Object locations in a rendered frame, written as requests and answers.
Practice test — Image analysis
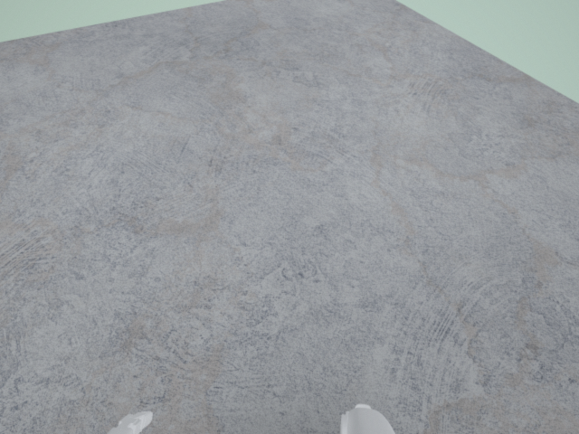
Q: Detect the robot right thigh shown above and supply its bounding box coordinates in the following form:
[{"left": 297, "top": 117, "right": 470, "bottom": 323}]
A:
[{"left": 340, "top": 408, "right": 395, "bottom": 434}]

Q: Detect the robot left hand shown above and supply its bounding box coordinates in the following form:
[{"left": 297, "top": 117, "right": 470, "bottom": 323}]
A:
[{"left": 108, "top": 410, "right": 153, "bottom": 434}]

